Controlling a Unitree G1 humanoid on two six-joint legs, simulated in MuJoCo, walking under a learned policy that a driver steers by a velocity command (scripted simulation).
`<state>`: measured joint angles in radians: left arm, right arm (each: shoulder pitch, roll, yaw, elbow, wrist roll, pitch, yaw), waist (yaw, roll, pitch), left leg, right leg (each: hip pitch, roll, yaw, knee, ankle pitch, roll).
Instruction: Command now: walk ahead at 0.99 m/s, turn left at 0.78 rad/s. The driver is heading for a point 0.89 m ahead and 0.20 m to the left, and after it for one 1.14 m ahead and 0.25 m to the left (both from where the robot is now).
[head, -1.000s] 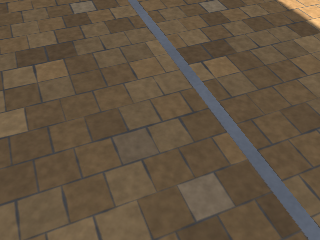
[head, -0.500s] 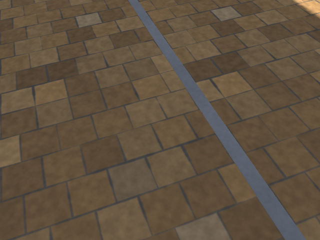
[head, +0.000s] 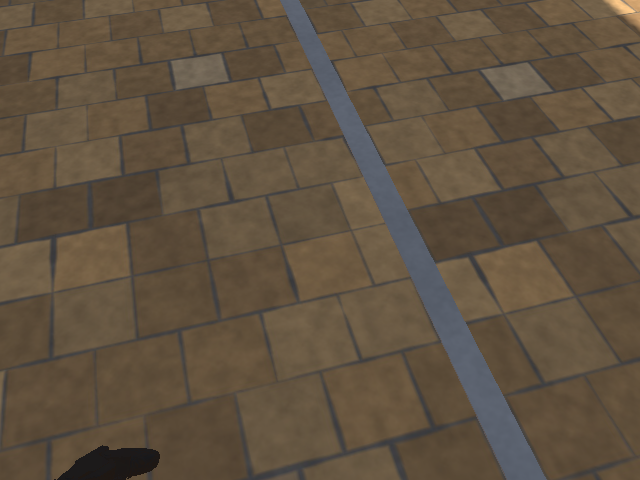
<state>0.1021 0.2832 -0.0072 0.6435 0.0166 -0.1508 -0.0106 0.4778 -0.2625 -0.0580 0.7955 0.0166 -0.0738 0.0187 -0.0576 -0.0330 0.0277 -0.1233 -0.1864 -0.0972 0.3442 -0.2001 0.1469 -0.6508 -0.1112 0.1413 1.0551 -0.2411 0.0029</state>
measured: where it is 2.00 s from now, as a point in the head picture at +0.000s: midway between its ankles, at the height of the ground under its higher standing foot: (129, 296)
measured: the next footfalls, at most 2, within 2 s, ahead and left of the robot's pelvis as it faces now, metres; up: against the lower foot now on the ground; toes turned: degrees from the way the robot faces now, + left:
right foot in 0.20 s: +0.43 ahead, -0.18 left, +0.00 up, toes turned +17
left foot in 0.68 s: +0.69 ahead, +0.22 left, +0.00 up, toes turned +43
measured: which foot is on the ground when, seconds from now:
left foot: down 0.00-0.22, up 0.24-0.66, down 0.68-1.00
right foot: up 0.00-0.18, down 0.20-0.64, up 0.66-1.00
